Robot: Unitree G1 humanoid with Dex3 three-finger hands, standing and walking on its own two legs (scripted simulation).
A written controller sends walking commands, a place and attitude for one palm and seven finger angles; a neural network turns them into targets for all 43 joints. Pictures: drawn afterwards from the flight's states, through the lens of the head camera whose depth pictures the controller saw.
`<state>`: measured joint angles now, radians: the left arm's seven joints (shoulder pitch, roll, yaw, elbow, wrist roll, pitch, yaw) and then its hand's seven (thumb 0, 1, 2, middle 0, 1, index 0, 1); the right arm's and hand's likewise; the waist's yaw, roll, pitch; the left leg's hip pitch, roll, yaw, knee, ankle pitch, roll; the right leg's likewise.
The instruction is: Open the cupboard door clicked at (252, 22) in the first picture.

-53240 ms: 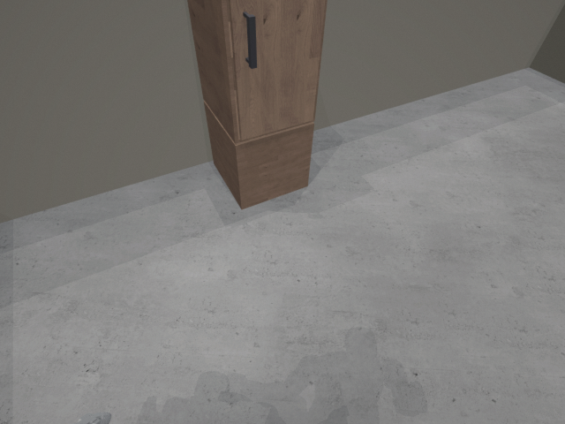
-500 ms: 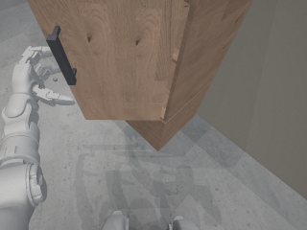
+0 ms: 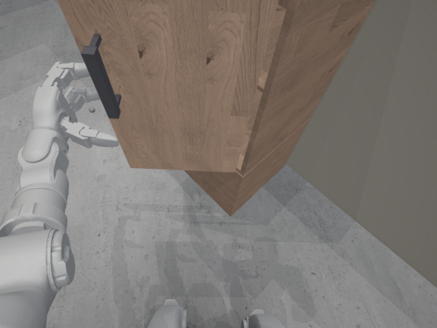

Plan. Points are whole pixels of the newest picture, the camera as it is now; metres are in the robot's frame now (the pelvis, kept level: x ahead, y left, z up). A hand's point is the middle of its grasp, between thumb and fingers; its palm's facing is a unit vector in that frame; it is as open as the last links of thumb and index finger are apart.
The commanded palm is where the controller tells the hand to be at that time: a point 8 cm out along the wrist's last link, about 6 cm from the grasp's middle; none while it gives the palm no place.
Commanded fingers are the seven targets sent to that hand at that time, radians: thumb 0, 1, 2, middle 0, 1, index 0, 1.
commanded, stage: move the hooked fingers beside the handle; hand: left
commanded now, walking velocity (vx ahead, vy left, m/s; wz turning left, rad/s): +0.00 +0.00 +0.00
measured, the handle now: (106, 79) +0.55 +0.22 +0.09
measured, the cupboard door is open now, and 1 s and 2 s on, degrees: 45 45 45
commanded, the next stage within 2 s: none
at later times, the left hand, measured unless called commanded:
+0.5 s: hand (91, 107) +0.47 +0.23 +0.10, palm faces +0.05 -1.00 -0.01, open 14.1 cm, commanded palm +0.45 +0.26 +0.09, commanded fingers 0.00 -0.50 0.30 -0.30 -1.20 -0.30 -1.20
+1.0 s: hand (77, 112) +0.46 +0.25 +0.10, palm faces +0.04 -1.00 +0.01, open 14.0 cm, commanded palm +0.43 +0.30 +0.09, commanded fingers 0.00 -0.50 0.30 -0.30 -1.20 -0.30 -1.20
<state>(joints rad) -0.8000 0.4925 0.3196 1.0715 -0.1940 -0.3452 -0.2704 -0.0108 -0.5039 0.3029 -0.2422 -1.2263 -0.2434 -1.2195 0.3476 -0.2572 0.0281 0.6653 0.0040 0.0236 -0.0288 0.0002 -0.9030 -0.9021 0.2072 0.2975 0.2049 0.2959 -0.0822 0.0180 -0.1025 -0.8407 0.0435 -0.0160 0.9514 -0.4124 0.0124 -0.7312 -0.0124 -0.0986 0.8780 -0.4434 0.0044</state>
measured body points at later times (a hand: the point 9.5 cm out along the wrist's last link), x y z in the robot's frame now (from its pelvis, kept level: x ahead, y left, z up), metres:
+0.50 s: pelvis +0.00 +0.00 +0.00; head +0.10 +0.02 +0.44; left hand +0.46 +0.28 +0.10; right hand +0.04 -0.27 -0.11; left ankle +0.02 +0.11 -0.69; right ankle -0.02 -0.13 -0.69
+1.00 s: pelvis +0.00 +0.00 +0.00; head +0.09 +0.02 +0.44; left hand +0.45 +0.30 +0.10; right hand +0.03 -0.27 -0.11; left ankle +0.02 +0.11 -0.69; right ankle -0.02 -0.13 -0.69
